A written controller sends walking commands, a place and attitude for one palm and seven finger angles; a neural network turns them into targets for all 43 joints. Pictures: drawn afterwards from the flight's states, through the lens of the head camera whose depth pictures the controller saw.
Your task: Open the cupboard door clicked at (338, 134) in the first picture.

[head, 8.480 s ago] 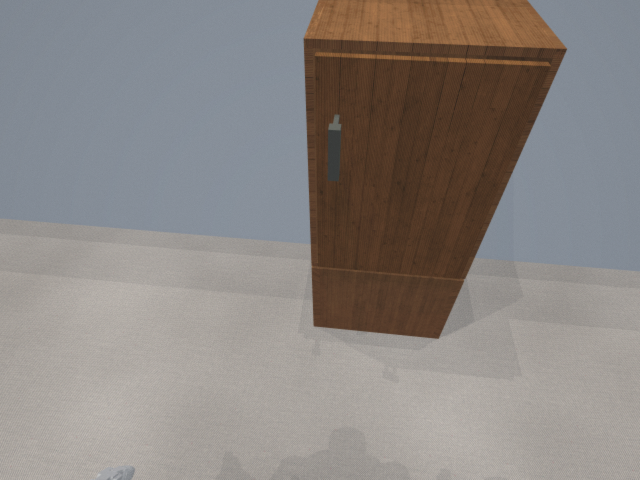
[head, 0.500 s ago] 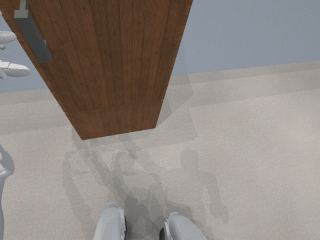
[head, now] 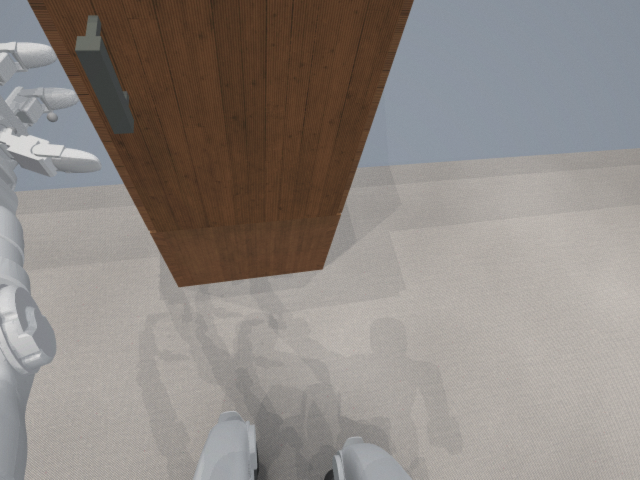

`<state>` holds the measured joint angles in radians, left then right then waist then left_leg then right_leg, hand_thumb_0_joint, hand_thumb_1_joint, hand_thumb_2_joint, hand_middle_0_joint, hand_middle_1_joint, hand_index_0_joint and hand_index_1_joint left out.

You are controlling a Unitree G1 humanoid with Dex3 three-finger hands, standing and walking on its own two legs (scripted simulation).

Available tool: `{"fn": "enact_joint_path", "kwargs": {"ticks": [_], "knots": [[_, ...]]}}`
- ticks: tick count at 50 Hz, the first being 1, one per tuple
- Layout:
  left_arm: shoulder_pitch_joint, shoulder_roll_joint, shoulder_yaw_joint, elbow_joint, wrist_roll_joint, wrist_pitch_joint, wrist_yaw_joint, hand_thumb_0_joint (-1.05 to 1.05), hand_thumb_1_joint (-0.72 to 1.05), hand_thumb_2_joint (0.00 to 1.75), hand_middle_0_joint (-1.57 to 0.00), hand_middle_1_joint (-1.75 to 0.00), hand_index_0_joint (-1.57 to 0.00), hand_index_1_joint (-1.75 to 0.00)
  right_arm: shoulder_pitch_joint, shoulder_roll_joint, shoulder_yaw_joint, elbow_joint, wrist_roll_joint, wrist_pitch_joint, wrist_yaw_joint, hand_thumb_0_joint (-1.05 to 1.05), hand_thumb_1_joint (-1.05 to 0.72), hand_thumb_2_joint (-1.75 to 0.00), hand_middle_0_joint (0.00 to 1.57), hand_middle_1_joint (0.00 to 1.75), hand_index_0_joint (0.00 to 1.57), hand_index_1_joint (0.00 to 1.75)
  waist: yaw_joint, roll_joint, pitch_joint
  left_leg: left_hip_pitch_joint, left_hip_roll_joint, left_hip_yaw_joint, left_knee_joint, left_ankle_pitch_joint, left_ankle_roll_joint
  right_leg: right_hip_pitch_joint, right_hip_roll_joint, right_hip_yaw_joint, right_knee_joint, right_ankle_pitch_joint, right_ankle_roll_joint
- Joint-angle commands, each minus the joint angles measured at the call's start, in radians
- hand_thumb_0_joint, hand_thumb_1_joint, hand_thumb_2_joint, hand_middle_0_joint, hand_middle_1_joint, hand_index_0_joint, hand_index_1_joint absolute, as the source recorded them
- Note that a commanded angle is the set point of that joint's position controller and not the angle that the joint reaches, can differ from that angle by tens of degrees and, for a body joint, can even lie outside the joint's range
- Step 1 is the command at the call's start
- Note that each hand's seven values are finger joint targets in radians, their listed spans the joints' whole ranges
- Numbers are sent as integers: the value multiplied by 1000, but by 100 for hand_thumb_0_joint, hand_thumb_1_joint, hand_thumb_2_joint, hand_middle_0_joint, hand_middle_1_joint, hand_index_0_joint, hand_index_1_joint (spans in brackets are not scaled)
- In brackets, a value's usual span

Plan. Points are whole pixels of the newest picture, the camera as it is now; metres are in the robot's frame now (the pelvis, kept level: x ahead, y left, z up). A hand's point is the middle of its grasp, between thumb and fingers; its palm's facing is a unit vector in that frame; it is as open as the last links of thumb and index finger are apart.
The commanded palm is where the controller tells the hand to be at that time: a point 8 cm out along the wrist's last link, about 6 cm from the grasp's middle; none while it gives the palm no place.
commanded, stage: move the hooked fingers beside the handle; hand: left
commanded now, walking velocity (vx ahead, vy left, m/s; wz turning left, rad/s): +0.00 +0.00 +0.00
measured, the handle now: (109, 77) +0.58 +0.23 +0.10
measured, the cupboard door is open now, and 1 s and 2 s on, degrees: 0 0 0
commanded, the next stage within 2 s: slide the fingers in behind the handle in 0.54 s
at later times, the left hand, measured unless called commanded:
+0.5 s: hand (46, 107) +0.52 +0.29 +0.10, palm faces +0.13 -0.99 +0.03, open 14.0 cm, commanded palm +0.51 +0.32 +0.09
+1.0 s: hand (82, 113) +0.52 +0.25 +0.09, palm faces +0.13 -0.99 +0.03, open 14.0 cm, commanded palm +0.51 +0.29 +0.09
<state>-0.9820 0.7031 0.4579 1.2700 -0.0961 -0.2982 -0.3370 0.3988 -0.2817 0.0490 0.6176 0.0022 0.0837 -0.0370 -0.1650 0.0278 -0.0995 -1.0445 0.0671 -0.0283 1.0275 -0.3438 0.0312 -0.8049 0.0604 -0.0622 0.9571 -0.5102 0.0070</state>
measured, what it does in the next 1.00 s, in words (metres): stands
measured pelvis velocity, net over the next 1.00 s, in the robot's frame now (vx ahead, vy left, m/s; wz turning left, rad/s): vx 0.00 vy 0.00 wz -0.01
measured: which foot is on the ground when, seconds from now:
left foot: down 0.00-1.00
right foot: down 0.00-1.00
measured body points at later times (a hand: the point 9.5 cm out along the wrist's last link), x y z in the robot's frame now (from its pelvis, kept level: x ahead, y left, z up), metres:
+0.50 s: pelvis +0.00 -0.01 -0.01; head +0.15 +0.03 +0.42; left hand +0.51 +0.34 +0.10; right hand -0.03 -0.28 -0.10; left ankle +0.07 +0.10 -0.67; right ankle -0.03 -0.14 -0.67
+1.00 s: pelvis +0.00 +0.00 +0.00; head +0.13 +0.04 +0.43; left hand +0.51 +0.31 +0.09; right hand +0.01 -0.27 -0.10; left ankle +0.07 +0.10 -0.67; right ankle -0.03 -0.14 -0.67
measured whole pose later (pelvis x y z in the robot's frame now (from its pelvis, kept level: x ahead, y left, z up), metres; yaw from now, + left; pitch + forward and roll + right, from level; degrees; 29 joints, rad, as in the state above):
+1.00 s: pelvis +0.00 +0.00 +0.00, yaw +0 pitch +21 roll -6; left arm -0.99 0.66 0.46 1.25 -0.07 -0.28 -0.26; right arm 0.39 -0.27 0.05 0.61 -0.01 0.08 -0.02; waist -0.18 0.04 -0.11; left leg -1.07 0.07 -0.03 1.05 -0.36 0.03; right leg -0.83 0.06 -0.06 0.98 -0.52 0.01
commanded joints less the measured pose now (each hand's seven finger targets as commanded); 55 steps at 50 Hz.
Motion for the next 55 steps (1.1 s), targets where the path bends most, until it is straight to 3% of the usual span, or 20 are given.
{"fn": "enact_joint_path", "kwargs": {"ticks": [1,3,4,6,10,13,14,17,18,20,23,26,30,32,37,40,44,46,52,55], "knots": [[-494,309,54,-209,1,-70,26,0,-50,30,-30,-120,-30,-120,178,-206,-74,-33,-8,-16,-27,0,-90,-90,20,30,20,30,-35,195,-398,628,1,-92,-90,166,3,-203,20,11,-125,174,-29],[-521,375,89,-241,21,-93,48,0,-50,30,-30,-120,-30,-120,178,-207,-72,-35,-13,-18,-27,0,-90,-90,20,30,20,30,-24,221,-460,640,4,-92,-75,193,0,-187,19,15,-109,184,-29],[-533,360,75,-254,26,-103,54,0,-50,30,-30,-120,-30,-120,174,-202,-71,-36,-13,-20,-24,0,-90,-90,20,30,20,30,-27,240,-478,646,2,-88,-68,201,0,-185,22,18,-108,188,-27],[-528,415,114,-262,33,-118,58,0,-50,30,-30,-120,-30,-120,178,-205,-68,-34,-16,-20,-24,0,-90,-90,20,30,20,30,-21,237,-516,635,2,-80,-47,234,4,-155,24,23,-99,213,-28],[-460,460,122,-158,40,-73,23,0,-50,30,-30,-120,-30,-120,178,-207,-60,-43,0,-9,-27,0,-90,-90,20,30,20,30,-19,203,-480,539,-2,-53,-42,207,11,-99,28,33,-114,222,-17],[-450,438,84,-118,36,-35,-14,0,-50,30,-30,-120,-30,-120,182,-204,-55,-44,8,-4,-34,0,-90,-90,20,30,20,30,-36,178,-438,499,-2,-43,-33,209,18,-104,30,36,-121,244,-11],[-437,459,100,-128,33,-31,-24,0,-50,30,-30,-120,-30,-120,186,-207,-55,-48,8,-3,-36,0,-90,-90,20,30,20,30,-25,190,-443,498,-2,-42,-33,216,17,-96,31,37,-120,251,-12],[-443,425,89,-182,7,-45,-51,0,-50,30,-30,-120,-30,-120,194,-205,-61,-39,6,-5,-36,0,-90,-90,20,30,20,30,-28,222,-480,560,2,-47,-27,278,14,-118,35,30,-112,289,-17],[-433,432,100,-193,-1,-50,-56,0,-50,30,-30,-120,-30,-120,200,-206,-64,-35,5,-3,-36,0,-90,-90,20,30,20,30,-23,213,-491,571,4,-52,-26,289,12,-119,37,28,-110,290,-18],[-447,389,80,-190,-16,-51,-64,0,-50,30,-30,-120,-30,-120,203,-203,-66,-25,5,-6,-34,0,-90,-90,20,30,20,30,-36,200,-470,571,4,-55,-24,279,15,-141,39,24,-114,276,-17],[-432,406,103,-174,-23,-44,-66,0,-50,30,-30,-120,-30,-120,210,-205,-67,-20,6,-8,-33,0,-90,-90,20,30,20,30,-29,186,-475,557,2,-54,-24,285,17,-125,38,25,-110,288,-17],[-385,432,125,-188,-8,-36,-57,0,-50,30,-30,-120,-30,-120,215,-205,-68,-29,3,-5,-29,0,-90,-90,20,30,20,30,-4,213,-500,568,-4,-46,-23,321,17,-100,37,28,-103,324,-21],[-400,414,114,-243,7,-48,-28,0,-50,30,-30,-120,-30,-120,206,-201,-71,-35,0,1,-20,0,-90,-90,20,30,20,30,-7,247,-481,615,3,-56,-32,318,7,-146,40,17,-106,289,-22],[-442,423,125,-279,6,-70,-17,0,-50,30,-30,-120,-30,-120,203,-202,-74,-30,-3,-1,-20,0,-90,-90,20,30,20,30,-13,250,-511,641,5,-64,-30,334,7,-145,42,16,-100,295,-24],[-407,290,62,-308,-10,-82,-14,0,-50,30,-30,-120,-30,-120,199,-193,-85,-21,-7,-3,-10,0,-90,-90,20,30,20,30,-13,280,-538,751,9,-85,-40,388,-6,-181,46,-2,-103,298,-32],[-416,230,13,-244,-14,-43,-6,0,-50,30,-30,-120,-30,-120,196,-194,-83,-17,-5,0,-9,0,-90,-90,20,30,20,30,-34,223,-448,696,7,-91,-62,310,-2,-196,42,-7,-119,253,-28],[-432,180,-15,-239,-4,-26,34,0,-50,30,-30,-120,-30,-120,191,-191,-83,-25,-10,-5,-6,0,-90,-90,20,30,20,30,-37,218,-416,698,6,-101,-81,264,-6,-223,36,-10,-123,220,-30],[-461,210,16,-240,-1,-41,64,0,-50,30,-30,-120,-30,-120,195,-193,-80,-22,-15,-10,-6,0,-90,-90,20,30,20,30,-40,182,-409,667,4,-103,-80,247,-1,-209,34,-7,-119,215,-31],[-481,254,50,-271,34,-104,117,0,-50,30,-30,-120,-30,-120,190,-188,-80,-29,-23,-18,4,0,-90,-90,20,30,20,30,-20,232,-494,678,4,-94,-63,270,-8,-182,31,4,-95,226,-32],[-444,256,52,-242,35,-100,113,0,-50,30,-30,-120,-30,-120,190,-188,-80,-30,-21,-13,7,0,-90,-90,20,30,20,30,-23,195,-487,641,1,-77,-57,259,-2,-148,32,10,-105,237,-26]]}}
